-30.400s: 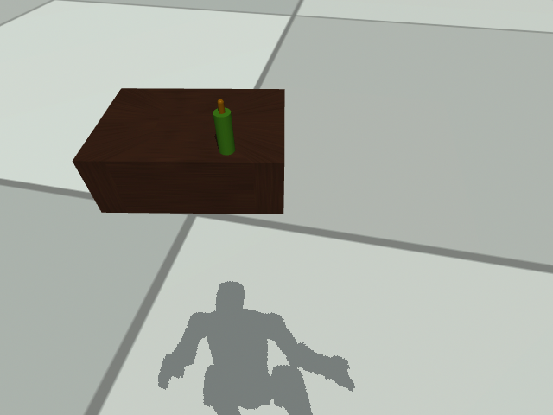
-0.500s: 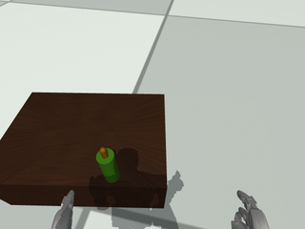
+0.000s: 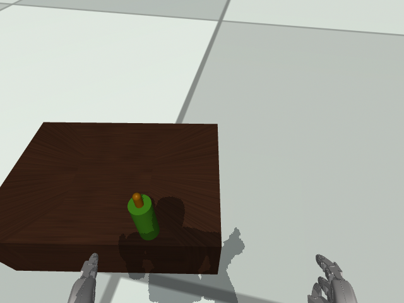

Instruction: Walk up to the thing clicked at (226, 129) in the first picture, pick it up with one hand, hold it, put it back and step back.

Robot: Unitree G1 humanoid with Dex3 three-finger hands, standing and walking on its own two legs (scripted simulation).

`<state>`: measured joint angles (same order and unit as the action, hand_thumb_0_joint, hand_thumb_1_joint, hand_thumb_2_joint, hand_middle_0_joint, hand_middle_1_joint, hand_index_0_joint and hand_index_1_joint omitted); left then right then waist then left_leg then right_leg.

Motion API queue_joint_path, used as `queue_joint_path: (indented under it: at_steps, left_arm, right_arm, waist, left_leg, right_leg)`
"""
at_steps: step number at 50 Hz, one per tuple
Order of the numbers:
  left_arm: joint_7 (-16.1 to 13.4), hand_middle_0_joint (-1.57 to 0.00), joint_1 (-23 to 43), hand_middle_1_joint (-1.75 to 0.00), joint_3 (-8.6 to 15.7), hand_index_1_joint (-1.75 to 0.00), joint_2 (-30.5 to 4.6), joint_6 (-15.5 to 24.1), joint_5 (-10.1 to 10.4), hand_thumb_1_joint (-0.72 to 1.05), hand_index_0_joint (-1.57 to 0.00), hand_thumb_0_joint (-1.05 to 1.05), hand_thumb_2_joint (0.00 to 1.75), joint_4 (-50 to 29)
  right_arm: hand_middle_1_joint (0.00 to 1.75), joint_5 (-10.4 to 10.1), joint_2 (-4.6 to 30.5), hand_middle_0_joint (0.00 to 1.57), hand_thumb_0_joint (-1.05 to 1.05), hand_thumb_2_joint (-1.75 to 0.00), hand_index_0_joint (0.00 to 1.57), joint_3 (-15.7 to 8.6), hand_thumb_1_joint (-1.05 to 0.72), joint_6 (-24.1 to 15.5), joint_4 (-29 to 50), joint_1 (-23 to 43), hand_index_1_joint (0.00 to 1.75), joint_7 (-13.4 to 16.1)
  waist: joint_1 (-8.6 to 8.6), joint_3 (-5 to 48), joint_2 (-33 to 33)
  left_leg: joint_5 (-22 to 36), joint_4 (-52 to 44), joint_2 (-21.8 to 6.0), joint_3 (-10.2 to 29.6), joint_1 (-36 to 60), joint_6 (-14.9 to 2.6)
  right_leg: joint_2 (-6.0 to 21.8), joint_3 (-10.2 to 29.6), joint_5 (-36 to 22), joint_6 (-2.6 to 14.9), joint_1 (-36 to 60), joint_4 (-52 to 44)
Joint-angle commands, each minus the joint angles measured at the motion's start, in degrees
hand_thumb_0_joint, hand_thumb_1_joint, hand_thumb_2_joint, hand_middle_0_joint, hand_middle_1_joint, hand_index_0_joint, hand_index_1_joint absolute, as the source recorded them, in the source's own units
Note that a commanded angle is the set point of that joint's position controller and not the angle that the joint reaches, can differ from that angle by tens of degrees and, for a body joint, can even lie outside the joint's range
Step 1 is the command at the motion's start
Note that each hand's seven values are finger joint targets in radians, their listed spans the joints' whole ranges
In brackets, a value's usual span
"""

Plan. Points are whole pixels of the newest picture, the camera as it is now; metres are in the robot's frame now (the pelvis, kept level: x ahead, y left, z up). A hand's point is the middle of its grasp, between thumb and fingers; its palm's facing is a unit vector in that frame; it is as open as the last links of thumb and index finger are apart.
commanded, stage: home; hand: left
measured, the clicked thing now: (143, 214) +0.45 +0.21 -0.27
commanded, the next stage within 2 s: stand in 0.56 s
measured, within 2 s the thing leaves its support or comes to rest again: neither
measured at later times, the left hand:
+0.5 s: hand (120, 299) +0.17 +0.18 -0.06, palm faces +0.11 -0.95 -0.28, open 17.6 cm
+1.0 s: hand out of the picture +0.10 +0.26 -0.12, palm faces -0.01 -0.93 -0.37, open 12.2 cm
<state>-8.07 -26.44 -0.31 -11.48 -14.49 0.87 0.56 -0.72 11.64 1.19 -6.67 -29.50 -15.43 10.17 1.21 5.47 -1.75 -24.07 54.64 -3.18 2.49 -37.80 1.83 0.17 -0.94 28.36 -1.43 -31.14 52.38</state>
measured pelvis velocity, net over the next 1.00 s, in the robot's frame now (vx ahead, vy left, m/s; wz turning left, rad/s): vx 0.01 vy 0.01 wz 0.00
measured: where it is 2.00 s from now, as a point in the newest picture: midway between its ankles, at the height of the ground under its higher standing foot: outside the picture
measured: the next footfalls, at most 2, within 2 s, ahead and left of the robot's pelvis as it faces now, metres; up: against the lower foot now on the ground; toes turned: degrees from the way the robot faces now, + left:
none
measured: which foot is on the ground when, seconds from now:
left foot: down 0.00-1.00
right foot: down 0.00-1.00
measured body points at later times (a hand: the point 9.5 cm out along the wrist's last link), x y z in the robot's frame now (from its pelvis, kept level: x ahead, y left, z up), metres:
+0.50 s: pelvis +0.00 -0.01 +0.00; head +0.03 +0.00 +0.45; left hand +0.16 +0.23 -0.04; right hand +0.17 -0.25 -0.07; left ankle +0.04 +0.14 -0.69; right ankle -0.02 -0.14 -0.69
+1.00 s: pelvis +0.01 +0.01 +0.02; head +0.02 +0.02 +0.47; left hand +0.10 +0.31 -0.09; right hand +0.10 -0.29 -0.09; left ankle +0.04 +0.14 -0.69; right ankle -0.02 -0.14 -0.69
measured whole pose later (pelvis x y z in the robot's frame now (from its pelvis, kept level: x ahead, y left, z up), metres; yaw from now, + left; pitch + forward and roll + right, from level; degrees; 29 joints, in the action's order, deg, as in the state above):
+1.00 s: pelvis +0.01 +0.01 +0.02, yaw +0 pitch +0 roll +0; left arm -1.5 -15.6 1.8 -20.0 -0.4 -2.1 44.7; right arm 2.5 18.8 -3.2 -0.9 -51.0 -12.2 0.4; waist -0.3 -1.3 1.0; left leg -21.1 44.5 -1.1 0.3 -23.1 0.4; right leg 2.5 0.5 25.9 -2.2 -17.6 43.8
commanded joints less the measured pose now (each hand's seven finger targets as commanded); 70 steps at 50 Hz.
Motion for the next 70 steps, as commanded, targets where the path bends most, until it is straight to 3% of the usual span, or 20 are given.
queue_joint_path:
  at_steps: [1, 5, 12, 17, 25, 26, 31, 32, 33, 34, 36, 39, 44, 48, 52, 54, 57, 61, 65, 70]
  left_arm:
    - [-0.54, -0.04, 1.5, -0.05, 2.72, -0.04, -5.28, 2.81, -0.8, -0.61, -0.04, 0.0, 0.03, -10.52]
    - [-0.51, -0.04, 2.58, -0.05, 2.64, -0.05, -5.31, 2.93, -0.72, -0.59, -0.05, 0.0, 0.04, -11.02]
    - [-0.45, -0.04, 1.66, -0.05, 3.22, -0.05, -6.0, 2.79, -0.59, -0.6, -0.05, 0.0, 0.03, -11.41]
    - [-0.39, -0.05, 0.53, -0.05, 2.77, -0.05, -5.21, 2.67, -0.82, -0.58, -0.05, 0.0, 0.04, -11.48]
    - [-0.61, -0.04, 0.87, -0.05, 3.69, -0.05, -6.09, 2.44, -0.83, -0.6, -0.05, 0.0, 0.03, -10.96]
    - [-0.43, -0.04, 1.72, -0.04, 2.62, -0.04, -5.35, 2.49, -0.72, -0.61, -0.04, 0.0, 0.02, -11.42]
    - [-0.4, -0.04, 0.18, -0.05, 2.96, -0.04, -5.26, 2.31, -0.65, -0.61, -0.04, 0.0, 0.02, -11.31]
    - [2.37, -0.04, 9.8, -0.05, 5.6, -0.04, -14.7, 8.91, -6.61, -0.61, -0.04, 0.0, 0.02, 8.79]
    - [3.86, -0.04, 8.56, -0.04, 6.29, -0.04, -15.69, 11.49, -6.83, -0.6, -0.04, 0.0, 0.03, 14.03]
    - [4.4, -0.12, 9.43, -0.12, 6.21, -0.12, -15.98, 13.01, -6.65, -0.52, -0.12, 0.0, 0.11, 16.01]
    - [5.55, -0.2, 9.8, -0.28, 5.08, -0.28, -15.35, 14.76, -5.26, -0.36, -0.2, 0.0, 0.27, 19.66]
    - [6.47, -0.2, 11.88, -0.3, 4.91, -0.3, -16.03, 15.81, -3.86, -0.12, -0.2, 0.0, 0.51, 25.53]
    - [6.34, -0.2, 13.73, -0.3, 4.86, -0.3, -17.02, 16.63, -3.69, 0.28, -0.2, 0.0, 0.9, 33.86]
    - [5.91, -0.2, 13.63, -0.3, 4.76, -0.3, -17.54, 16.91, -2.96, 0.6, -0.2, 0.0, 0.9, 39.16]
    - [5.7, -0.2, 14.09, -0.3, 4.43, -0.3, -17.91, 16.47, -2.56, 0.9, -0.2, 0.0, 0.9, 43.98]
    - [5.68, -0.2, 13.62, -0.3, 4.18, -0.3, -18.18, 16.4, -2.57, 0.9, -0.2, 0.0, 0.9, 46.28]
    - [5.79, -0.2, 14.55, -0.3, 3.91, -0.3, -18.28, 16.12, -2.26, 0.9, -0.2, 0.0, 0.9, 49.52]
    - [6.0, -0.2, 15.23, -0.3, 3.32, -0.3, -18.23, 16.12, -2.11, 0.9, -0.2, 0.0, 0.9, 52.96]
    - [6.34, -0.2, 16.61, -0.3, 3.06, -0.3, -18.41, 15.95, -2.13, 0.9, -0.2, 0.0, 0.9, 55.51]
    - [6.63, -0.2, 16.54, -0.3, 2.65, -0.3, -18.41, 16.34, -2.37, 0.9, -0.2, 0.0, 0.9, 58.39]
  right_arm:
    - [0.3, 0.46, 6.95, 0.2, 0.0, -0.9, 0.2, -2.89, -0.9, -3.18, 9.1, 3.88, 0.3, 0.66]
    - [0.3, 0.43, 6.81, 0.2, 0.0, -0.9, 0.2, -2.77, -0.9, -3.3, 9.24, 4.07, 0.3, 0.63]
    - [0.3, 0.49, 6.66, 0.2, 0.0, -0.9, 0.2, -2.55, -0.9, -3.59, 9.34, 4.39, 0.3, 0.9]
    - [0.3, 0.57, 6.88, 0.2, 0.0, -0.9, 0.2, -2.93, -0.9, -3.57, 8.9, 3.2, 0.3, 1.09]
    - [0.3, 0.61, 6.81, 0.2, 0.0, -0.9, 0.2, -2.85, -0.9, -3.46, 8.8, 3.72, 0.3, 1.13]
    - [0.3, 0.66, 6.76, 0.2, 0.0, -0.9, 0.2, -2.65, -0.9, -3.42, 8.86, 4.1, 0.3, 1.02]
    - [0.3, 0.59, 6.87, 0.2, 0.0, -0.9, 0.2, -2.79, -0.9, -3.28, 9.17, 3.86, 0.3, 1.04]
    - [0.3, 6.24, 15.41, 0.2, 0.0, -0.9, 0.2, -5.2, -0.9, 0.55, -3.83, 6.27, 0.3, -2.37]
    - [0.3, 7.23, 15.46, 0.2, 0.0, -0.9, 0.2, -5.84, -0.9, 1.96, -5.48, 5.15, 0.3, -4.42]
    - [0.3, 6.97, 14.88, 0.2, 0.0, -0.9, 0.2, -5.62, -0.9, 2.48, -5.96, 4.64, 0.3, -5.45]
    - [0.3, 5.15, 14.04, 0.2, 0.0, -0.9, 0.2, -5.58, -0.9, 2.95, -6.51, 6.16, 0.3, -7.37]
    - [0.3, 3.44, 14.85, 0.2, 0.0, -0.9, 0.2, -5.93, -0.9, 2.86, -8.91, 6.2, 0.3, -9.36]
    - [0.3, 3.55, 15.05, 0.2, 0.0, -0.9, 0.2, -6.42, -0.9, 3.72, -13.17, 6.58, 0.3, -9.79]
    - [0.3, 3.24, 15.89, 0.2, 0.0, -0.9, 0.2, -6.62, -0.9, 3.83, -16.64, 5.72, 0.3, -9.51]
    - [0.3, 3.06, 17.0, 0.2, 0.0, -0.9, 0.2, -6.35, -0.9, 4.39, -19.71, 6.15, 0.3, -9.28]
    - [0.3, 2.84, 17.43, 0.2, 0.0, -0.9, 0.2, -6.22, -0.9, 4.5, -21.28, 6.44, 0.3, -9.15]
    - [0.3, 2.74, 17.87, 0.2, 0.0, -0.9, 0.2, -5.8, -0.9, 4.89, -23.45, 6.87, 0.3, -9.1]
    - [0.3, 2.49, 17.9, 0.2, 0.0, -0.9, 0.2, -5.38, -0.9, 4.87, -25.79, 7.62, 0.3, -9.13]
    - [0.3, 2.27, 18.31, 0.2, 0.0, -0.9, 0.2, -5.14, -0.9, 5.04, -27.65, 8.23, 0.3, -9.28]
    - [0.3, 1.9, 17.86, 0.2, 0.0, -0.9, 0.2, -5.17, -0.9, 5.22, -29.2, 9.59, 0.3, -9.52]
  waist:
    - [0.02, 5.62, -0.14]
    - [-0.18, 4.74, -0.47]
    - [-0.38, 4.68, 0.24]
    - [-0.05, 7.7, 0.6]
    - [-0.55, 6.61, -0.07]
    - [-0.15, 4.66, -0.45]
    - [-0.36, 6.21, 0.64]
    - [-2.28, -0.99, 5.64]
    - [-1.58, 1.9, 6.5]
    - [-1.13, 1.42, 6.08]
    - [-1.69, 0.32, 3.21]
    - [-1.97, 0.63, 2.72]
    - [-1.93, -1.0, 1.14]
    - [-1.94, -0.1, 0.52]
    - [-2.16, -2.63, -0.03]
    - [-2.33, -2.88, -0.46]
    - [-1.96, -5.1, -0.62]
    - [-1.87, -5.6, 0.08]
    - [-1.58, -8.15, -1.39]
    - [-1.54, -8.92, 1.43]
  left_leg:
    - [8.26, -8.59, 1.75, -2.71, 9.11, -1.69]
    - [5.84, -9.27, 1.69, -2.54, 8.59, -1.66]
    - [6.48, -8.11, 2.01, -3.02, 7.81, -1.88]
    - [13.01, -6.6, 1.76, -3.19, 9.99, -1.85]
    - [10.85, -7.5, 1.83, -2.95, 9.29, -1.79]
    - [9.51, -7.93, 1.79, -2.86, 8.81, -1.71]
    - [11.15, -7.11, 1.93, -3.17, 8.84, -1.92]
    - [15.53, -7.56, 0.76, -0.44, 9.39, -3.64]
    - [14.53, -7.58, 0.62, -1.65, 11.77, -5.04]
    - [14.03, -8.84, 0.74, -1.01, 11.92, -5.51]
    - [13.01, -10.89, 0.9, 0.3, 14.13, -5.94]
    - [13.02, -12.97, 0.69, 0.88, 16.84, -5.73]
    - [14.09, -16.01, 0.12, 2.27, 18.54, -5.76]
    - [22.93, -17.19, -0.99, 3.01, 22.8, -5.78]
    - [18.65, -22.02, -1.97, 4.35, 22.26, -5.66]
    - [20.23, -23.38, -2.36, 4.59, 23.61, -5.39]
    - [14.86, -27.64, -2.6, 5.16, 23.23, -5.01]
    - [16.66, -30.34, -2.81, 4.84, 26.0, -4.29]
    - [8.54, -35.86, -3.01, 5.52, 24.92, -3.7]
    - [8.66, -36.57, -2.63, 4.8, 26.42, -3.23]
  right_leg:
    - [-1.46, -2.4, -10.61, 1.33, -2.09, -9.25]
    - [-1.49, -2.5, -7.97, 1.51, -3.06, -9.56]
    - [-1.16, -2.09, -9.04, 1.16, -2.53, -10.11]
    - [-1.2, -1.91, -16.13, 0.94, -0.82, -8.75]
    - [-1.24, -2.05, -13.3, 1.09, -1.41, -9.0]
    - [-1.25, -2.23, -11.87, 1.16, -2.18, -9.27]
    - [-1.02, -1.84, -14.09, 1.04, -1.05, -9.32]
    - [4.23, 4.21, -14.29, 5.52, 6.91, -11.74]
    - [5.49, 6.46, -16.37, 6.98, 7.99, -11.25]
    - [5.71, 7.44, -16.08, 7.52, 7.97, -10.88]
    - [5.1, 6.6, -12.95, 6.84, 6.95, -12.35]
    - [4.63, 6.04, -12.98, 5.81, 7.01, -13.3]
    - [4.85, 5.65, -14.9, 4.88, 9.96, -15.83]
    - [4.99, 4.57, -23.15, 4.36, 13.13, -15.9]
    - [4.78, 4.2, -19.34, 4.02, 15.71, -19.21]
    - [4.98, 3.93, -20.25, 3.86, 16.64, -20.88]
    - [5.12, 4.09, -17.3, 3.47, 18.23, -24.04]
    - [5.55, 4.15, -17.58, 2.97, 19.83, -27.74]
    - [5.31, 3.69, -13.85, 2.35, 21.0, -30.47]
    - [6.03, 4.05, -12.09, 2.27, 20.75, -34.0]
